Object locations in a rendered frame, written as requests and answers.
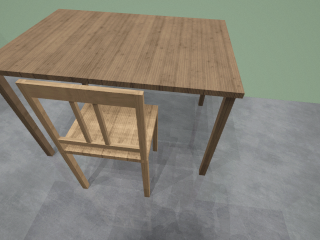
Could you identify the table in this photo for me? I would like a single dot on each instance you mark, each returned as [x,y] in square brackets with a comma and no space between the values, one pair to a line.
[140,51]

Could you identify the chair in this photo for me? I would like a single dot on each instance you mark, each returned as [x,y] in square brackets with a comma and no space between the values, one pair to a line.
[114,123]

